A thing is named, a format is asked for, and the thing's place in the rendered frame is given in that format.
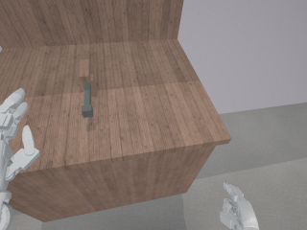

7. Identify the robot left hand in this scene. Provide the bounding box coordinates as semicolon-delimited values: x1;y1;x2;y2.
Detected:
0;88;40;191

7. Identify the tap lever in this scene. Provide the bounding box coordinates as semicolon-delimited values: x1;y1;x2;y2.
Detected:
81;82;94;118

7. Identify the robot right hand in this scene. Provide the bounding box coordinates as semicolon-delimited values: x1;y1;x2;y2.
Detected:
220;182;259;230

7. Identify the left robot forearm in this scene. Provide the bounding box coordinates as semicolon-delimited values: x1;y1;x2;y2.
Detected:
0;190;14;230

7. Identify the counter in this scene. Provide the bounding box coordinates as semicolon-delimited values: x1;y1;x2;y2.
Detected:
0;0;232;222

